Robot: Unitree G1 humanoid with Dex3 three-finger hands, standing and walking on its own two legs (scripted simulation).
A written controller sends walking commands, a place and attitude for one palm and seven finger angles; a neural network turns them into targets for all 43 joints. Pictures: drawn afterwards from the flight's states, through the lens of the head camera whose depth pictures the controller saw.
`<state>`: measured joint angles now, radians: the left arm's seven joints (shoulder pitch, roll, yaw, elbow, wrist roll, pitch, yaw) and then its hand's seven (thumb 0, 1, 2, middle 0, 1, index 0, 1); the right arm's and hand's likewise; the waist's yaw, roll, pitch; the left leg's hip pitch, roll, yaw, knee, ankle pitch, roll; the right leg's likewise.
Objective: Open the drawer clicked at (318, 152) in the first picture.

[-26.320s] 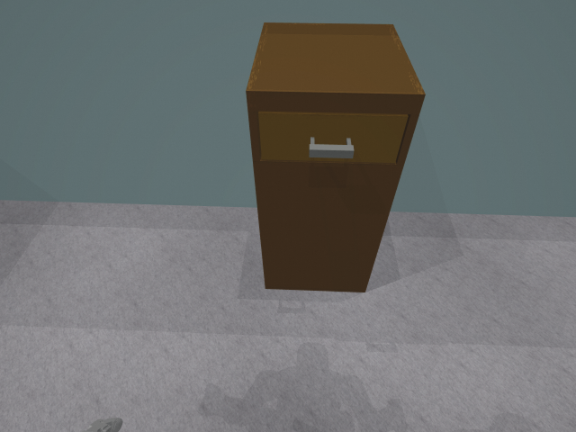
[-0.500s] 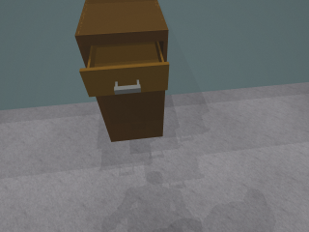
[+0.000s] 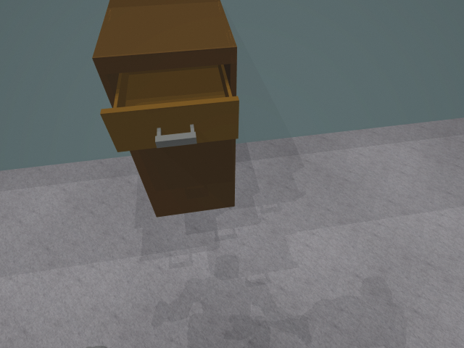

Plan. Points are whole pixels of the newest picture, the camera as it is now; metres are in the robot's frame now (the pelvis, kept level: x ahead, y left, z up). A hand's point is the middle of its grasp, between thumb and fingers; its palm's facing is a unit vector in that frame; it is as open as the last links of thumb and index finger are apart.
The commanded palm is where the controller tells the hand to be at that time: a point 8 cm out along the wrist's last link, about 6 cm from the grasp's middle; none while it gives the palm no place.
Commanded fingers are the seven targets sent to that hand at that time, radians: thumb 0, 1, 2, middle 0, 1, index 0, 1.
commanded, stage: look to check the result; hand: left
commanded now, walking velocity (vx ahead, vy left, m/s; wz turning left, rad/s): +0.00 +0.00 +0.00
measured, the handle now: (176, 134) +0.63 +0.18 -0.05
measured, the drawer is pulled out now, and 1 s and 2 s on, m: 0.18 0.18 0.18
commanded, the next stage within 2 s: turn to face it in 0.50 s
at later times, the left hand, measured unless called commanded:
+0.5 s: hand out of the picture +0.11 +0.23 -0.15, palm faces -0.03 -0.93 -0.36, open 7.4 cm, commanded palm none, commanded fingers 0.00 0.90 0.90 -0.20 -0.30 -0.20 -0.30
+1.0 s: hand out of the picture +0.10 +0.21 -0.17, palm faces +0.03 -0.95 -0.30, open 7.4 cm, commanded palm none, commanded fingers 0.00 0.90 0.90 -0.20 -0.30 -0.20 -0.30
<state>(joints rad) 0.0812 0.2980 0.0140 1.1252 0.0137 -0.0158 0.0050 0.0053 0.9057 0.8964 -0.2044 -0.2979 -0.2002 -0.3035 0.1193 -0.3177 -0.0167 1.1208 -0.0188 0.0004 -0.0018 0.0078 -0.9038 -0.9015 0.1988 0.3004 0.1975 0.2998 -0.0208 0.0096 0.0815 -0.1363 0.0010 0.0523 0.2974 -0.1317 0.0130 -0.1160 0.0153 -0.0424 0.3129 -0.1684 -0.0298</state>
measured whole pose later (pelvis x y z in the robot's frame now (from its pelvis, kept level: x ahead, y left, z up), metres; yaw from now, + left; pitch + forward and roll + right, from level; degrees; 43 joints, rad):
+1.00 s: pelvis +0.03 -0.02 +0.00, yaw +2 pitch -1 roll +1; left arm 0.10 0.26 0.02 1.09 0.01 0.01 0.03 0.01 0.91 0.90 -0.20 -0.30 -0.20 -0.30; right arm 0.13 -0.25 -0.01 1.10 -0.01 0.03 -0.01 0.01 -0.90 -0.90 0.20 0.30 0.20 0.30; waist -0.02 0.00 0.08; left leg -0.14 0.00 0.01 0.38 -0.21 -0.01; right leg -0.10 0.02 -0.08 0.38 -0.26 -0.05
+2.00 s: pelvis +0.09 -0.03 -0.02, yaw +8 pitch -2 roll +1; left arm 0.27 0.15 0.04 1.13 0.00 0.03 0.03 0.01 0.91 0.90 -0.20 -0.30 -0.20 -0.30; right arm 0.23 -0.12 -0.02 1.10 -0.03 -0.02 -0.06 0.01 -0.91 -0.90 0.20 0.30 0.20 0.30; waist 0.00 -0.06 0.13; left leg -0.21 0.04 0.10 0.56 -0.30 0.00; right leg -0.21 -0.01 -0.07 0.77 -0.55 -0.03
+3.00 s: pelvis +0.04 -0.04 -0.01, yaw +10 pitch -3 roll -1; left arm 0.33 0.18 -0.01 0.98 0.02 0.02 0.03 0.01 0.91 0.90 -0.20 -0.30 -0.20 -0.30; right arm 0.25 -0.17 -0.02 0.99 -0.02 0.02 0.00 0.01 -0.90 -0.90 0.20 0.30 0.20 0.30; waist 0.01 -0.01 0.01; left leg -0.28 0.01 0.04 0.52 -0.19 0.03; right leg -0.20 -0.01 0.00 0.51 -0.25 0.02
